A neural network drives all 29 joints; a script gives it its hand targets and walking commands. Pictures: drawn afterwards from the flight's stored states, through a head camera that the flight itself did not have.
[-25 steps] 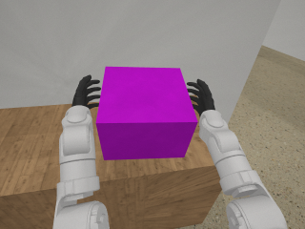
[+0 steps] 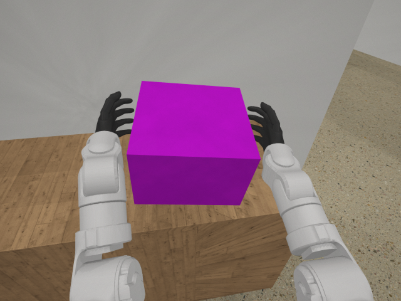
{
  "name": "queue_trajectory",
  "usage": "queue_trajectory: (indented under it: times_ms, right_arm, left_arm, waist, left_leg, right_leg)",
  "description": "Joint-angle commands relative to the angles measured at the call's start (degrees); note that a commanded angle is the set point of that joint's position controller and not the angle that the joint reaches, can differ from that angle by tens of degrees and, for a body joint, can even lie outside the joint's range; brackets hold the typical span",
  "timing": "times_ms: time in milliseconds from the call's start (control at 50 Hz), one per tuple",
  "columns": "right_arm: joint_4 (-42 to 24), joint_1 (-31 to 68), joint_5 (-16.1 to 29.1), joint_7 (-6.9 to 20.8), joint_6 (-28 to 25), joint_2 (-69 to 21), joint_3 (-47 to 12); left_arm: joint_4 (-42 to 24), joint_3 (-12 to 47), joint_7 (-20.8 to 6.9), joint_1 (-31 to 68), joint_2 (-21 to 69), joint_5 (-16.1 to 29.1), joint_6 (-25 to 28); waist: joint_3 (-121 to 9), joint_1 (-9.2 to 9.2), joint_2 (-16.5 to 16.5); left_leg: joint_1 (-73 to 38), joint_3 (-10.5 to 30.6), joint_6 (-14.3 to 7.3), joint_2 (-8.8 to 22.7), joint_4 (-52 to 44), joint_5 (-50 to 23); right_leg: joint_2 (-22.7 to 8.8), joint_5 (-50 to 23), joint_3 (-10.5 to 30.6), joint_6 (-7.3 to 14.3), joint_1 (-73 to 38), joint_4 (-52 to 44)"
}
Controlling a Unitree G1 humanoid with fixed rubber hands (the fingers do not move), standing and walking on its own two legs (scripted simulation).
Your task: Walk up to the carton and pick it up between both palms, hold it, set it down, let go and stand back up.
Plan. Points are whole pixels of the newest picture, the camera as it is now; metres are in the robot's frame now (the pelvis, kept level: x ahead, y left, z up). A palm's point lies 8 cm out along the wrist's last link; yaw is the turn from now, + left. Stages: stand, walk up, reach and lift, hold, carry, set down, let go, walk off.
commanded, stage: hold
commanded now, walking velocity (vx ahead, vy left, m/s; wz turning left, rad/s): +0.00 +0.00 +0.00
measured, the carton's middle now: (190, 142) +0.40 +0.02 +0.14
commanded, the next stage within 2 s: none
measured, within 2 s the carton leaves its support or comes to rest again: neither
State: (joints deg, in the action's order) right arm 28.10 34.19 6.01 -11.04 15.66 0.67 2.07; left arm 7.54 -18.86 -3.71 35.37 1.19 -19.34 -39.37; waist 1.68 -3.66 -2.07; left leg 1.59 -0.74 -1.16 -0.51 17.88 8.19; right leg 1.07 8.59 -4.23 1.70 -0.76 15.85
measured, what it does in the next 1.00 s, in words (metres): stands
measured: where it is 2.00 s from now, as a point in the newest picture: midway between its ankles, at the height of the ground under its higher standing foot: outside the picture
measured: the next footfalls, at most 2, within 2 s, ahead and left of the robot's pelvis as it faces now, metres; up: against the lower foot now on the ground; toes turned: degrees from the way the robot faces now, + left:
none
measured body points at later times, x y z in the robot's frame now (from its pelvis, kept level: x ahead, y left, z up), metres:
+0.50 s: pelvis +0.00 +0.01 +0.00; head -0.04 +0.03 +0.45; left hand +0.38 +0.17 +0.19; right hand +0.37 -0.14 +0.16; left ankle +0.03 +0.11 -0.75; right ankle +0.01 -0.10 -0.75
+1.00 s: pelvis +0.00 +0.00 +0.00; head -0.04 +0.03 +0.45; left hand +0.37 +0.17 +0.18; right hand +0.37 -0.15 +0.16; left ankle +0.03 +0.11 -0.75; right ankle +0.01 -0.10 -0.75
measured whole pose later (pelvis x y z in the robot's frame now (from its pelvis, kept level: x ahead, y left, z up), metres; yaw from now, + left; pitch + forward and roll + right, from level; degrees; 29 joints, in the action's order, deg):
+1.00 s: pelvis +0.00 +0.00 +0.00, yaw +1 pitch -9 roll -1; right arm 29.4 33.4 6.6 -10.5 13.4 0.2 2.5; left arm 5.8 -17.7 -3.4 33.4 1.4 -20.3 -39.9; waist 3.3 -4.6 -3.7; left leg 1.0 -0.4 -1.1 -0.4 19.1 9.0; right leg 1.1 9.0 -4.9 1.8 -2.1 16.1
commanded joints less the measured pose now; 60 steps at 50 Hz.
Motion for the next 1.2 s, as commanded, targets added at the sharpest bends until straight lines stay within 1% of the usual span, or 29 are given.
queue_trajectory:
  times_ms: [0,80,120,160,200,260,320,360,380,440,500,520,540,600,660,740,800,840,900,960,980,1040,1120,1140,1160,1180]
  right_arm:
    - [-16.90,43.17,3.70,5.16,-4.44,-29.70,-19.27]
    - [-17.58,42.67,4.53,5.10,-4.63,-29.07,-19.34]
    - [-18.04,42.11,5.35,5.13,-4.84,-28.81,-19.68]
    - [-18.23,42.09,5.50,5.39,-5.04,-28.12,-19.59]
    - [-18.15,42.26,5.34,5.73,-5.27,-27.91,-19.01]
    - [-17.09,42.08,4.75,6.54,-5.48,-27.40,-17.96]
    - [-16.14,43.14,3.74,7.36,-5.77,-26.94,-16.76]
    - [-15.97,43.29,3.57,7.71,-6.00,-27.08,-17.13]
    - [-16.06,43.41,3.63,7.87,-6.20,-27.20,-17.32]
    - [-18.20,45.02,4.32,7.71,-6.79,-27.61,-19.00]
    - [-19.89,45.55,5.00,7.02,-6.85,-27.86,-20.65]
    - [-20.23,44.96,5.30,6.74,-6.76,-28.10,-21.13]
    - [-19.83,43.97,5.24,6.48,-6.56,-28.07,-21.32]
    - [-19.66,42.88,5.37,6.22,-6.27,-28.04,-21.13]
    - [-17.45,41.48,4.73,6.14,-5.54,-28.08,-20.11]
    - [-14.80,40.23,4.24,6.45,-5.15,-27.73,-18.23]
    - [-14.36,41.46,3.46,6.76,-5.51,-27.92,-16.71]
    - [-15.01,42.54,3.40,6.91,-6.10,-28.21,-16.60]
    - [-17.23,44.21,3.81,6.75,-6.90,-28.39,-17.70]
    - [-18.88,44.54,4.29,6.38,-7.19,-28.88,-19.36]
    - [-18.70,44.45,4.46,6.21,-7.03,-28.82,-19.71]
    - [-19.34,43.61,4.50,5.60,-6.57,-28.83,-21.20]
    - [-17.54,42.12,3.71,5.42,-5.50,-28.96,-20.24]
    - [-17.76,42.27,3.74,5.44,-5.51,-29.22,-20.22]
    - [-17.14,42.75,3.53,5.51,-5.43,-29.21,-19.76]
    - [-16.91,42.92,3.42,5.60,-5.52,-29.17,-19.38]
  left_arm:
    - [-3.42,25.11,-8.17,28.51,27.74,7.90,1.46]
    - [-4.15,25.80,-8.49,27.83,27.94,7.44,0.92]
    - [-6.35,27.62,-8.15,28.33,28.92,7.82,1.08]
    - [-7.26,29.01,-7.68,29.08,29.55,8.27,1.18]
    - [-7.51,29.97,-7.26,29.52,29.96,8.63,1.35]
    - [-7.74,30.63,-6.61,29.91,30.28,8.72,1.45]
    - [-5.70,29.96,-6.25,29.92,30.35,8.51,1.34]
    - [-5.05,29.49,-6.02,28.80,30.37,8.32,1.24]
    - [-5.84,29.53,-5.85,29.16,30.56,8.52,1.44]
    - [-5.85,29.64,-5.55,28.30,30.71,8.96,1.61]
    - [-5.75,29.09,-5.70,27.17,29.94,8.86,1.68]
    - [-5.98,28.98,-5.86,26.53,29.76,8.97,1.73]
    - [-6.43,28.70,-6.02,26.43,29.29,8.86,1.84]
    - [-7.31,28.42,-6.43,26.78,29.01,8.57,1.86]
    - [-6.73,27.74,-6.93,27.43,28.39,8.04,1.51]
    - [-6.31,27.63,-7.34,28.78,28.12,7.35,1.17]
    - [-5.93,27.68,-7.42,30.44,28.32,7.53,1.34]
    - [-6.18,28.44,-7.24,31.08,29.21,7.95,1.64]
    - [-6.65,29.66,-6.70,31.23,29.45,8.75,2.34]
    - [-6.37,29.43,-6.40,29.44,29.26,8.86,2.60]
    - [-5.74,29.11,-6.40,28.92,28.83,8.71,2.49]
    - [-4.80,27.54,-6.77,26.39,27.84,8.09,2.18]
    - [-3.64,25.14,-7.83,26.09,26.88,7.19,1.48]
    - [-4.47,25.37,-7.92,26.70,27.33,7.43,1.51]
    - [-3.81,24.65,-8.01,27.37,27.09,7.00,1.45]
    - [-4.10,24.87,-8.05,28.14,27.07,7.14,1.50]
  waist:
    - [-17.91,-0.78,0.00]
    - [-16.32,-1.22,2.32]
    - [-17.26,-1.93,4.52]
    - [-17.03,-2.24,5.80]
    - [-16.39,-2.68,6.61]
    - [-16.14,-2.74,7.12]
    - [-14.92,-2.13,6.35]
    - [-15.65,-1.37,5.28]
    - [-16.31,-1.22,4.87]
    - [-19.73,-0.49,2.85]
    - [-21.58,-0.14,1.06]
    - [-21.85,-0.42,0.42]
    - [-21.23,-0.28,0.16]
    - [-20.05,-0.72,0.61]
    - [-16.63,-1.06,1.40]
    - [-13.38,-1.98,3.98]
    - [-13.57,-2.17,5.09]
    - [-15.38,-2.36,6.10]
    - [-19.18,-2.18,5.56]
    - [-21.00,-1.24,3.73]
    - [-20.78,-1.22,3.35]
    - [-19.77,-0.40,0.67]
    - [-15.98,-0.08,-1.01]
    - [-15.67,-0.18,-0.60]
    - [-14.64,0.07,-0.70]
    - [-14.91,-0.28,-0.48]
  left_leg:
    - [-5.18,-1.37,0.13,-0.83,-1.28,-7.89]
    - [-5.32,-1.18,0.95,-0.87,-0.89,-9.74]
    - [-7.05,-0.90,1.88,-0.77,0.12,-12.70]
    - [-8.19,-0.57,2.74,-0.40,0.77,-14.14]
    - [-8.60,-0.26,3.00,-0.23,0.65,-12.86]
    - [-9.03,0.13,3.15,0.44,-0.13,-10.74]
    - [-7.93,0.12,2.82,0.89,-1.15,-7.63]
    - [-7.92,0.08,2.40,1.12,-1.41,-8.03]
    - [-8.18,0.21,2.29,1.23,-1.30,-8.61]
    - [-10.22,0.08,2.06,1.08,0.05,-13.59]
    - [-10.94,-0.15,1.86,0.60,1.04,-16.26]
    - [-11.06,-0.32,1.74,0.38,1.24,-16.54]
    - [-10.36,-0.33,1.60,0.19,1.13,-16.16]
    - [-9.51,-0.40,1.50,0.00,0.62,-15.47]
    - [-8.11,-0.78,1.36,-0.18,-0.44,-11.92]
    - [-6.36,-1.02,1.69,-0.16,-1.25,-8.84]
    - [-5.79,-0.91,1.67,-0.13,-1.84,-6.41]
    - [-6.44,-0.81,1.93,-0.13,-1.48,-7.04]
    - [-8.34,-0.49,2.24,-0.28,-0.16,-10.18]
    - [-9.33,-0.33,1.83,-0.40,0.56,-12.16]
    - [-9.02,-0.39,1.62,-0.50,0.65,-11.99]
    - [-7.80,-0.62,0.71,-0.74,0.15,-11.67]
    - [-4.92,-1.34,-0.21,-0.73,-1.67,-7.54]
    - [-4.55,-1.33,-0.19,-0.67,-1.89,-7.37]
    - [-4.23,-1.40,-0.33,-0.66,-2.18,-6.79]
    - [-4.36,-1.42,-0.18,-0.64,-2.25,-6.58]
  right_leg:
    - [-0.01,-11.17,0.09,-4.65,-6.07,-1.63]
    - [-0.13,-11.91,-0.12,-4.39,-5.82,-1.55]
    - [0.18,-12.69,-0.46,-4.02,-5.34,-1.35]
    - [0.43,-11.04,-0.88,-3.30,-3.52,-1.40]
    - [0.40,-8.54,-1.09,-2.91,-1.86,-1.78]
    - [0.49,-4.85,-1.59,-2.22,0.30,-2.12]
    - [0.67,-1.56,-1.87,-1.87,0.95,-2.43]
    - [0.67,-2.00,-1.90,-1.89,0.74,-2.23]
    - [0.90,-2.23,-1.87,-1.91,0.56,-2.11]
    - [1.19,-6.75,-1.75,-2.37,-1.08,-1.56]
    - [1.33,-10.74,-1.41,-2.94,-3.25,-1.31]
    - [1.39,-12.02,-1.22,-3.17,-3.98,-1.22]
    - [1.23,-12.75,-1.08,-3.42,-4.27,-1.29]
    - [0.98,-13.34,-0.81,-3.65,-4.63,-1.34]
    - [0.60,-10.52,-0.69,-3.68,-3.93,-2.05]
    - [0.05,-7.31,-0.63,-3.33,-3.13,-2.36]
    - [-0.31,-4.85,-0.77,-3.06,-2.14,-2.51]
    - [-0.42,-5.22,-0.90,-2.85,-1.87,-2.20]
    - [0.02,-8.06,-1.14,-2.97,-2.66,-1.60]
    - [0.16,-10.71,-1.16,-3.42,-3.11,-1.17]
    - [0.13,-11.33,-0.99,-3.64,-3.77,-1.27]
    - [0.01,-13.73,-0.61,-4.33,-5.58,-1.07]
    - [-0.10,-11.15,-0.41,-4.70,-6.19,-1.65]
    - [-0.03,-10.55,-0.34,-4.53,-6.01,-1.75]
    - [-0.14,-9.66,-0.40,-4.52,-5.44,-2.02]
    - [-0.17,-9.20,-0.48,-4.52,-5.22,-2.08]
